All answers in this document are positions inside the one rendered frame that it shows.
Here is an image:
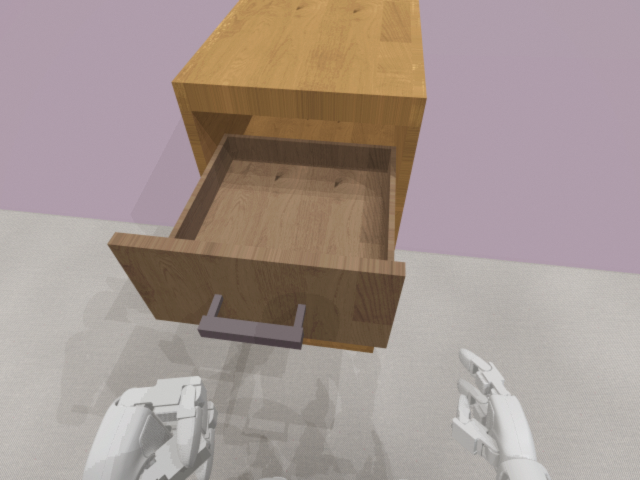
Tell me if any cabinet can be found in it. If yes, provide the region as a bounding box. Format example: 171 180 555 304
171 0 427 353

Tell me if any robot right hand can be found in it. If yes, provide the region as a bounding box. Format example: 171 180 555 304
452 348 537 473

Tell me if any robot left hand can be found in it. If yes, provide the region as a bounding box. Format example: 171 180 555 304
82 376 218 480

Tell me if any drawer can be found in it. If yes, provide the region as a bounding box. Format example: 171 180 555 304
107 134 405 348

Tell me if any handle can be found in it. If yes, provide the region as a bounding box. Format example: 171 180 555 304
197 294 306 350

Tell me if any right robot forearm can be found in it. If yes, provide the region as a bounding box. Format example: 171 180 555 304
496 458 551 480

